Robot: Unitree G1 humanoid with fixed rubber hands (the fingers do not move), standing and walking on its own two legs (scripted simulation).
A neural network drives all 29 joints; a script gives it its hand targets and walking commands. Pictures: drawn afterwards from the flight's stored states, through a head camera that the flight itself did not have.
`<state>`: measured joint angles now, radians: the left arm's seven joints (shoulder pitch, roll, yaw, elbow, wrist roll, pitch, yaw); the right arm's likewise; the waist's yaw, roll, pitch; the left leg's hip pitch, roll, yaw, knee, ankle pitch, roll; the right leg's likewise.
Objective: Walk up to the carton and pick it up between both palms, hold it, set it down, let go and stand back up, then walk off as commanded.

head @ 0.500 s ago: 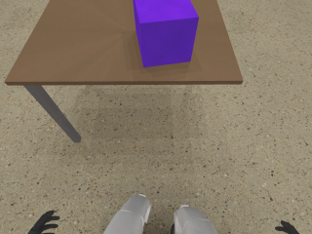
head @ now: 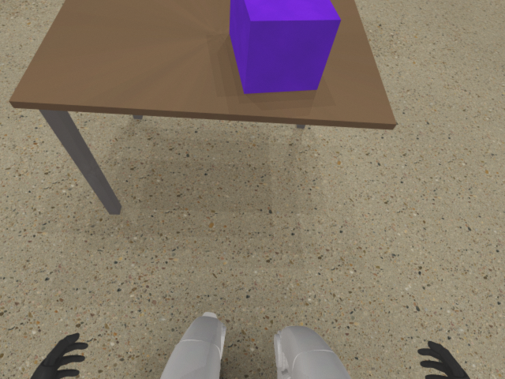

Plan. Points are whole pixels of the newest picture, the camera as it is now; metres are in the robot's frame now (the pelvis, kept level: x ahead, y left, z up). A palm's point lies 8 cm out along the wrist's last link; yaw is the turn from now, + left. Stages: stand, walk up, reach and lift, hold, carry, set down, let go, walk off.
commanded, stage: walk off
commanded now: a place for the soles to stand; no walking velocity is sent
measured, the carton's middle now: (276, 27) +0.88 +0.00 +0.00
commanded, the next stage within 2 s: none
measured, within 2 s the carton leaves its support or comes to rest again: neither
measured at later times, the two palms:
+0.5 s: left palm out of the picture +0.01 +0.23 -0.09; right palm out of the picture +0.04 -0.42 -0.11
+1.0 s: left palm out of the picture -0.01 +0.32 -0.12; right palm out of the picture +0.01 -0.31 -0.07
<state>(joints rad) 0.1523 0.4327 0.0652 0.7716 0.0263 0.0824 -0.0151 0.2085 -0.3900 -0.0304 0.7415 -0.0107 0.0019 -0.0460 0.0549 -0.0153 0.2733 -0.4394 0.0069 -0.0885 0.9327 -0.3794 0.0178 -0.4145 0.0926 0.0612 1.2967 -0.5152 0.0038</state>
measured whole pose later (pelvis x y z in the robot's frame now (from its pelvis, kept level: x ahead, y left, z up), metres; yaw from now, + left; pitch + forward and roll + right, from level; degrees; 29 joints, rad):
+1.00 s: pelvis -0.10 +0.00 +0.00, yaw +1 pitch -7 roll -4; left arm 0.14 0.42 0.07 0.77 0.03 0.08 -0.01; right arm 0.19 -0.38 -0.04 0.80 -0.01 -0.01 -0.04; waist 0.05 -0.02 0.29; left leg -0.43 -0.01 -0.08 0.92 -0.36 0.02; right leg -0.43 0.09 0.09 1.27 -0.50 0.02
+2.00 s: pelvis -0.23 -0.03 -0.01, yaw +2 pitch -9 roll -2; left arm 0.10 0.39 0.07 0.77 0.03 0.08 -0.01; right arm 0.19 -0.42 -0.05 0.84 -0.01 0.01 -0.04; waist 0.05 -0.01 0.28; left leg -0.42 -0.04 -0.07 1.01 -0.44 0.02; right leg -0.48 0.06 0.09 1.13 -0.48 0.01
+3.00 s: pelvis -0.31 -0.06 -0.01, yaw +2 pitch -7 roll -1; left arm 0.15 0.40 0.07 0.82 0.03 0.03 -0.01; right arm 0.20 -0.41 -0.05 0.90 -0.01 -0.03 -0.02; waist 0.05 -0.01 0.22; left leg -0.42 -0.02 -0.07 0.94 -0.41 0.00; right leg -0.43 0.00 0.07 1.01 -0.49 0.01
